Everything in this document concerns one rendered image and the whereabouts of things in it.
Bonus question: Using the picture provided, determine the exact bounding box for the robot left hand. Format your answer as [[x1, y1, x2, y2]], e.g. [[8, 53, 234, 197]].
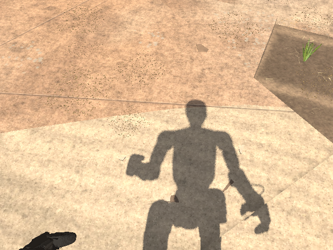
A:
[[19, 232, 76, 250]]

